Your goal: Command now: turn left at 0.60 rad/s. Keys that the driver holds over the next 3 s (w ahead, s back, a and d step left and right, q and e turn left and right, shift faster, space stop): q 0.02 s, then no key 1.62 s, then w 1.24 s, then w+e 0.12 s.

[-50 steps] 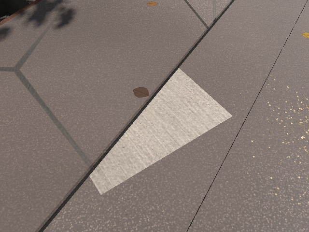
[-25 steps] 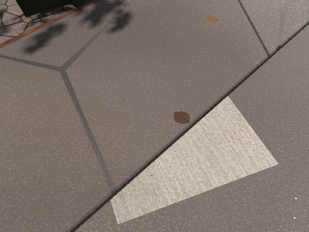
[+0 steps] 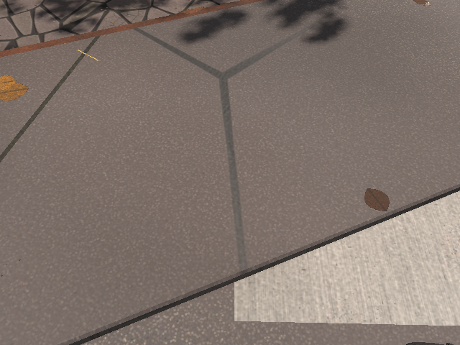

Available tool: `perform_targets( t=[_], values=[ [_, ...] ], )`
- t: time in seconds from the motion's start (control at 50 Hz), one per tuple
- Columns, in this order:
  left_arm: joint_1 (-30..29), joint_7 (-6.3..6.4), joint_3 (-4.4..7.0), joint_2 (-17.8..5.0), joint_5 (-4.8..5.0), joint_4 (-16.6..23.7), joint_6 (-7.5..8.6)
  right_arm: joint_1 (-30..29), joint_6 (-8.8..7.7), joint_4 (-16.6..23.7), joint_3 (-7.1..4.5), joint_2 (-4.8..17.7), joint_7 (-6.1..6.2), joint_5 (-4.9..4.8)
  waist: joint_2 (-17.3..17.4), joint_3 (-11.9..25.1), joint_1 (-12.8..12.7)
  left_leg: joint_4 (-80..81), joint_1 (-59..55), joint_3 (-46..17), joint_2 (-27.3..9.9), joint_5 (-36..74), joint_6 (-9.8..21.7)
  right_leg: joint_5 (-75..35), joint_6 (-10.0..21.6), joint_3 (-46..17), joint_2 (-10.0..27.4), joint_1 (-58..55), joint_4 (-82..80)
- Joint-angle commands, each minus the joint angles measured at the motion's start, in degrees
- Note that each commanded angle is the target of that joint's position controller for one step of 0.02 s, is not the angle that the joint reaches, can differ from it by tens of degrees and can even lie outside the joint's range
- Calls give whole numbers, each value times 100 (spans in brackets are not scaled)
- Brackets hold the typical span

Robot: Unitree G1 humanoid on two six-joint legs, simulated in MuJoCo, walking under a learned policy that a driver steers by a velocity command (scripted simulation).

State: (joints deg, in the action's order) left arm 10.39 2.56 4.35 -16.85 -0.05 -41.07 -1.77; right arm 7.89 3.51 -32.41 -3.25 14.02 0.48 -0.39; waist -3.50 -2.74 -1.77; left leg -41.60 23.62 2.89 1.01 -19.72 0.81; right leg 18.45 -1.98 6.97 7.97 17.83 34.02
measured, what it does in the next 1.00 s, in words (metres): steps on the spot: right foot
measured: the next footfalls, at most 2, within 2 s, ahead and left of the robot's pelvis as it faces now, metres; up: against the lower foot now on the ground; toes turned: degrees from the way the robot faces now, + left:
right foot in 0.34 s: +0.07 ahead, -0.11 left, -0.01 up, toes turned +5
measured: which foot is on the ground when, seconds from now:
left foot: down 0.00-1.00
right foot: up 0.00-0.32, down 0.34-1.00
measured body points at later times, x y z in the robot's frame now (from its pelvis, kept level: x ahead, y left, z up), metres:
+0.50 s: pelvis +0.00 -0.01 +0.01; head +0.01 -0.02 +0.45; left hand +0.13 +0.24 -0.10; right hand +0.17 -0.24 -0.11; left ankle +0.02 +0.11 -0.71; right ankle +0.03 -0.12 -0.73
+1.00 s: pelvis +0.00 -0.02 +0.02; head +0.00 -0.02 +0.47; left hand +0.06 +0.23 -0.12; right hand +0.10 -0.25 -0.13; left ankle +0.02 +0.11 -0.71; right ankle +0.03 -0.12 -0.73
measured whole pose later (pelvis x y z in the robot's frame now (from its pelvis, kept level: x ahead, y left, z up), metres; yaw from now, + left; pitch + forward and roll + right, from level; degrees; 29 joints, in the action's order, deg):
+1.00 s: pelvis +0.00 -0.02 +0.02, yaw +6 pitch -2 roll +1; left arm 11.8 2.1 2.5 -10.6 -0.1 -53.6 0.2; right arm 10.9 1.0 -55.6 -4.5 9.2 3.9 0.1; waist -0.7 -1.9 0.8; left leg -34.7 16.7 -2.2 1.8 -19.5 1.0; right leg 23.8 -2.9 0.3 0.2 10.1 24.1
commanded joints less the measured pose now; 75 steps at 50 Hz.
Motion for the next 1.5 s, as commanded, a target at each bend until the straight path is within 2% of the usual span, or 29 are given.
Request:
perform_targets(
  t=[0.02,0.04,0.06,0.08,0.1,0.14,0.22,0.28,0.32,0.34,0.36,0.38,0.4,0.42,0.44,0.46,0.5,0.54,0.6,0.66,0.78,0.88,1.02,1.18,1.5],
  values=[
    [-919,-31,151,-517,-76,756,176,995,-217,304,-453,1305,83,249,1696,1105,841,2119,-2065,-3499,-2085,2309,2040,1966,-228,-950,-730,2203,3163],
    [-750,-85,132,-414,12,676,164,676,-319,286,-360,1147,100,233,1430,1067,602,2035,-1863,-2922,-1940,2213,1779,1595,-141,-1151,-623,2249,3539],
    [-497,-76,146,-429,24,512,125,261,-371,353,-318,962,102,101,1058,910,383,1932,-1725,-2417,-1600,2089,1411,1133,-116,-1135,-514,2212,3397],
    [-442,-46,176,-522,-41,471,106,-64,-375,376,-267,794,106,-14,936,806,263,1882,-1558,-2154,-1425,2223,1199,765,-155,-1107,-461,2114,3175],
    [-359,-45,183,-509,-76,410,102,-218,-359,378,-213,699,119,-12,967,836,160,1831,-1246,-1859,-1229,2547,1126,520,-207,-944,-544,1717,3269],
    [-129,-100,147,-395,-8,334,87,-271,-340,360,-179,656,124,49,1020,887,57,1830,-1051,-1587,-1079,2650,1131,224,-283,-828,-644,1304,2948],
    [-402,-158,-10,-102,19,419,61,-41,-274,212,-223,794,147,53,1159,754,285,1829,-1034,-1704,-1087,1658,1197,315,-280,-803,-658,784,1227],
    [-407,-223,10,-219,58,449,77,30,-222,88,-231,863,154,69,1199,639,381,1752,-852,-2047,-1222,957,1289,352,-215,-860,-665,376,455],
    [-158,-284,14,-150,62,350,114,-115,-199,31,-171,731,162,36,1045,583,208,1452,-528,-2018,-1100,672,1170,-291,-102,-794,-689,-213,-460],
    [44,-321,-5,-32,29,254,142,-172,-190,-11,-105,561,168,27,938,586,60,1235,-302,-1859,-920,482,990,-895,-22,-637,-757,-736,-1211],
    [75,-348,10,-110,-98,206,198,152,-221,-99,-51,326,150,73,522,744,205,915,-136,-1567,-503,48,625,-1297,14,-748,-655,-1211,-1079],
    [59,-362,58,-357,-158,185,224,455,-268,-196,-36,217,113,117,-219,848,412,278,306,-1231,-106,-413,251,-1920,246,-1307,-88,-1618,-965],
    [22,-352,29,-284,-173,254,225,462,-316,-332,-58,241,88,113,-554,834,349,-416,658,-881,222,-861,-13,-2337,484,-1625,326,-1711,-1034],
    [-421,-318,29,-347,-167,328,262,349,-300,-243,-129,421,115,40,-965,811,518,-294,331,-706,-8,-634,-164,-1427,887,-2247,818,-964,-1262],
    [-765,-287,-38,-105,-99,458,313,170,-244,-311,-178,557,150,78,-702,692,476,-294,-60,-706,-215,-323,-239,-998,922,-2213,720,-588,-1346],
    [-773,-238,-57,-66,-88,443,337,34,-181,-316,-202,540,158,103,-603,591,400,-170,-210,-634,-163,-103,-227,-744,845,-2054,594,-360,-1380],
    [-635,-167,-49,-129,-78,325,348,122,-100,-451,-191,319,141,161,-377,460,382,211,-652,-549,-104,147,-122,232,609,-1699,279,-45,-1462],
    [-435,-104,-49,-136,-104,208,311,202,-112,-624,-203,227,132,117,-169,265,344,574,-784,-553,-40,276,25,781,305,-1306,-49,58,-1477],
    [-249,-49,-69,-8,-52,109,261,237,-206,-865,-211,199,164,107,256,209,198,1140,-430,-863,-159,23,142,393,45,-968,-356,-475,-1154],
    [-71,-58,-73,110,-30,-43,225,170,-319,-1058,-171,79,189,122,589,343,64,1462,-65,-1109,-285,-343,193,-246,-36,-871,-496,-1135,-934],
    [-139,-104,-69,137,-4,-381,221,360,-319,-1510,-208,115,308,67,382,286,211,1266,-500,-918,-178,-200,148,150,31,-998,-442,-761,-1278],
    [-104,-71,-75,107,-1,-710,254,379,-288,-1833,-226,66,363,58,204,160,297,1229,-718,-828,-134,4,136,483,19,-1062,-407,-495,-1532],
    [154,-5,-93,94,1,-1152,267,269,-324,-2279,-228,5,352,34,214,108,275,1340,-705,-767,-105,190,115,505,39,-1072,-416,-615,-1655],
    [403,-3,-153,166,-3,-1542,272,190,-346,-2690,-208,4,340,17,236,80,268,1435,-708,-755,-97,402,107,380,63,-1053,-440,-729,-1737],
    [829,-44,-268,306,-12,-2068,289,81,-338,-3105,-130,40,329,-5,217,65,257,1496,-822,-763,-103,794,95,31,102,-1025,-479,-822,-1830]
  ],
)
Over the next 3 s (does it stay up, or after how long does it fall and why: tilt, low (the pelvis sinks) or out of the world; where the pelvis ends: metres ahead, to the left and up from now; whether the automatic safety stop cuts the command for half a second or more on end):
stays up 0.54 0.05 0.07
